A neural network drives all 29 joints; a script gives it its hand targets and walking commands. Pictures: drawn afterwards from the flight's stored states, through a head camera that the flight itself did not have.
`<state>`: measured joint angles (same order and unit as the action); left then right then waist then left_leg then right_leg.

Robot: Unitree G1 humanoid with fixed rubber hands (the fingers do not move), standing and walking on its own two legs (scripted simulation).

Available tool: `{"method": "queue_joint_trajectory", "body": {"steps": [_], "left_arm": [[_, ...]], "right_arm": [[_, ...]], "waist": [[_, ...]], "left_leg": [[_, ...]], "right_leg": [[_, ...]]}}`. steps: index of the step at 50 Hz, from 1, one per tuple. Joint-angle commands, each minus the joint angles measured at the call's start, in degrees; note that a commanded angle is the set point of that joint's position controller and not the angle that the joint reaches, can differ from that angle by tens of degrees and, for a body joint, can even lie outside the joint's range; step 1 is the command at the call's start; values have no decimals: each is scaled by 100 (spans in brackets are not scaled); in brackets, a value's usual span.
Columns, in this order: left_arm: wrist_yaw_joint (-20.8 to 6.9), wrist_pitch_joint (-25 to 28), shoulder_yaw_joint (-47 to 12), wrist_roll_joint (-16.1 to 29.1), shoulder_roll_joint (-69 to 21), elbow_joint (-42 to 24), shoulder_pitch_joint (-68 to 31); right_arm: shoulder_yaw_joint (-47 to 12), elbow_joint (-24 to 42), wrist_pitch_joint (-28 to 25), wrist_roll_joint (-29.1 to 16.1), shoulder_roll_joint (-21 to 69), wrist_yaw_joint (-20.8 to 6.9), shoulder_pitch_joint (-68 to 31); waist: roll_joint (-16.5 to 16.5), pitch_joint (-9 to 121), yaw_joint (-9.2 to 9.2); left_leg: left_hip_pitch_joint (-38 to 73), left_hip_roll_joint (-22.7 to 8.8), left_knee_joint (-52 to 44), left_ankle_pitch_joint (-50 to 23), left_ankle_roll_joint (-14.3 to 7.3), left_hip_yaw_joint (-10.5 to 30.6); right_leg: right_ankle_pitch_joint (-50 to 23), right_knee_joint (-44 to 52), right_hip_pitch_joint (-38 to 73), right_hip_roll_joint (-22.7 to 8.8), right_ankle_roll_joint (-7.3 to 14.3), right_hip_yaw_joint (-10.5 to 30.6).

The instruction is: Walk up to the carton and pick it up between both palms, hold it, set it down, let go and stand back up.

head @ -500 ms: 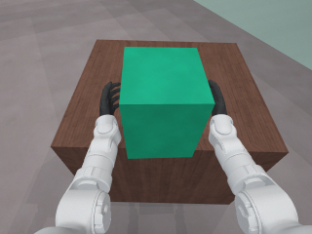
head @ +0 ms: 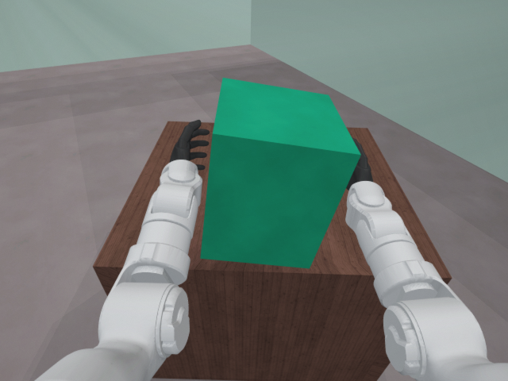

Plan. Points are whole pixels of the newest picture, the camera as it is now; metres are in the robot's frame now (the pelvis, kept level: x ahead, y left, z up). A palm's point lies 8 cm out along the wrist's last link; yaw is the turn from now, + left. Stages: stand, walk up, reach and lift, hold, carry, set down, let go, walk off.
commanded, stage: reach and lift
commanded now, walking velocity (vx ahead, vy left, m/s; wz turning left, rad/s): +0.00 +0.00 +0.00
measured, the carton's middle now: (266, 174) +0.43 +0.04 +0.14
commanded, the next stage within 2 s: hold in 1.26 s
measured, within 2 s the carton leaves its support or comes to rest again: neither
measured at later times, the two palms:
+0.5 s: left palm (188, 162) +0.37 +0.17 +0.19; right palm (366, 179) +0.38 -0.12 +0.18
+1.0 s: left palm (186, 163) +0.37 +0.17 +0.19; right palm (367, 170) +0.38 -0.12 +0.19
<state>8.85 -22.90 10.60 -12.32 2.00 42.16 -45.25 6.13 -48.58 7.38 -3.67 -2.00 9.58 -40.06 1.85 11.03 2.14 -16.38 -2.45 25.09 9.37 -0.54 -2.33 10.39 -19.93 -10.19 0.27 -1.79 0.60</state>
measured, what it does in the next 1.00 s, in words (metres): stands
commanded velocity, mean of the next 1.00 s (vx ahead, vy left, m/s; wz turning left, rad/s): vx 0.00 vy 0.00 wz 0.00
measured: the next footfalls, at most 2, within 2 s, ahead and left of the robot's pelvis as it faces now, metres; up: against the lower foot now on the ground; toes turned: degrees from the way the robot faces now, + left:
none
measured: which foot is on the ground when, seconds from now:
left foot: down 0.00-1.00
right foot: down 0.00-1.00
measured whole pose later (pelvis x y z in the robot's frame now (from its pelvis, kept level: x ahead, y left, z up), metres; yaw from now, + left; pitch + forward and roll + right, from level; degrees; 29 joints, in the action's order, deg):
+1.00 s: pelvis +0.00 +0.00 +0.00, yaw +0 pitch -1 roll -2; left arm 8.6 -33.1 10.8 -13.8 1.9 35.3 -44.5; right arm 6.1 -47.1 16.3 -4.5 -2.8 8.3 -44.8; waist 1.9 10.4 0.1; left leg -14.8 -2.4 24.3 8.9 -0.4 -2.3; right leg 10.1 -19.4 -8.7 0.3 -1.7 0.6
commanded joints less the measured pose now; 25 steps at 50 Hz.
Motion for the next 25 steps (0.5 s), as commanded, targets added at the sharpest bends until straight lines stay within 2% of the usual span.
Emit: {"method": "queue_joint_trajectory", "body": {"steps": [1, 3, 5, 6, 8, 9, 10, 11, 12, 14, 15, 17, 18, 19, 21, 22, 23, 24, 25], "left_arm": [[-1492, 231, -1591, 591, -4863, -1298, -3990], [-1535, 69, -1550, 540, -4920, -1007, -3723], [-1510, 8, -1681, 679, -4960, -1294, -3805], [-1465, 48, -1879, 807, -5044, -1728, -4052], [-1384, -26, -2031, 860, -5013, -2094, -4040], [-1369, -94, -1887, 789, -4823, -1971, -4038], [-1293, -130, -2186, 939, -5051, -2266, -4033], [-1270, -215, -2121, 852, -4944, -2117, -3887], [-1292, -319, -2026, 758, -4894, -1933, -3823], [-1319, -486, -1948, 669, -4955, -1791, -3467], [-1291, -505, -2046, 715, -5093, -1969, -3540], [-1266, -479, -2003, 769, -5019, -2096, -3920], [-1290, -498, -1899, 713, -4946, -1943, -3775], [-1281, -520, -1901, 721, -4957, -1927, -3884], [-1266, -522, -2070, 817, -5062, -2120, -3908], [-1297, -546, -1961, 741, -5066, -1944, -3757], [-1291, -507, -1966, 810, -5039, -2048, -4033], [-1294, -543, -1984, 733, -5079, -2022, -4054], [-1290, -567, -1911, 744, -5065, -1897, -4045]], "right_arm": [[-1142, 1479, -205, -256, 3330, -616, -5404], [-1169, 1596, -115, -365, 3260, -597, -5514], [-1416, 2212, -115, -556, 3322, -562, -5868], [-1534, 2408, -87, -662, 3433, -550, -5917], [-1755, 2630, -2, -838, 3497, -498, -5911], [-1806, 2629, 114, -914, 3554, -471, -5912], [-1951, 2895, 84, -1062, 3514, -499, -6016], [-1900, 2779, 146, -1031, 3448, -495, -6021], [-1786, 2481, 234, -930, 3337, -488, -5842], [-1754, 2684, 294, -933, 3249, -480, -5948], [-1758, 2651, 307, -992, 3244, -508, -5941], [-1751, 2689, 327, -1019, 3353, -531, -6048], [-1791, 2605, 361, -992, 3390, -539, -6091], [-1753, 2643, 367, -988, 3426, -555, -6245], [-1806, 2810, 345, -1052, 3406, -553, -6170], [-1723, 2658, 383, -960, 3333, -546, -6090], [-1656, 2686, 380, -910, 3381, -550, -6216], [-1607, 2519, 390, -914, 3328, -562, -6090], [-1533, 2437, 406, -912, 3248, -578, -6205]], "waist": [[-364, 1064, -833], [-243, 984, -878], [-170, 1403, -852], [-232, 1561, -873], [-334, 1767, -883], [-188, 1681, -827], [-403, 1964, -846], [-375, 1737, -822], [-404, 1406, -894], [-283, 1437, -855], [-371, 1459, -903], [-370, 1634, -843], [-220, 1424, -808], [-245, 1448, -775], [-302, 1750, -855], [-315, 1460, -883], [-328, 1553, -898], [-472, 1493, -912], [-379, 1375, -925]], "left_leg": [[2233, 313, -730, -1006, 420, 122], [2195, 301, -710, -928, 374, 182], [2298, 332, -591, -1329, 337, 217], [2342, 322, -532, -1516, 366, 239], [2513, 341, -424, -1914, 405, 274], [2443, 391, -404, -1714, 330, 294], [2659, 336, -333, -2114, 422, 318], [2635, 333, -344, -2028, 419, 320], [2552, 321, -397, -1889, 386, 349], [2460, 333, -427, -1634, 333, 302], [2466, 299, -447, -1753, 389, 320], [2504, 310, -399, -1649, 328, 327], [2355, 330, -445, -1556, 281, 343], [2311, 347, -438, -1512, 273, 322], [2461, 323, -387, -1769, 318, 356], [2341, 349, -451, -1546, 310, 309], [2302, 362, -435, -1387, 295, 327], [2415, 320, -436, -1615, 346, 353], [2371, 300, -466, -1425, 310, 350]], "right_leg": [[-492, 608, 514, 260, -23, -222], [-464, 650, 495, 268, -45, -199], [-836, 585, 630, 277, -71, -193], [-1026, 560, 698, 276, -84, -161], [-1320, 506, 753, 278, -120, -188], [-1145, 571, 748, 230, -159, -114], [-1356, 483, 684, 308, -126, -190], [-1224, 518, 578, 310, -113, -192], [-1140, 584, 505, 283, -109, -169], [-1049, 567, 645, 309, -106, -181], [-1055, 548, 657, 348, -73, -213], [-1024, 540, 567, 322, -84, -174], [-995, 555, 612, 342, -88, -192], [-1016, 525, 652, 333, -122, -205], [-1215, 483, 676, 356, -102, -197], [-1127, 526, 707, 339, -105, -201], [-953, 510, 629, 334, -93, -224], [-1038, 533, 547, 331, -71, -229], [-958, 545, 526, 335, -54, -208]]}}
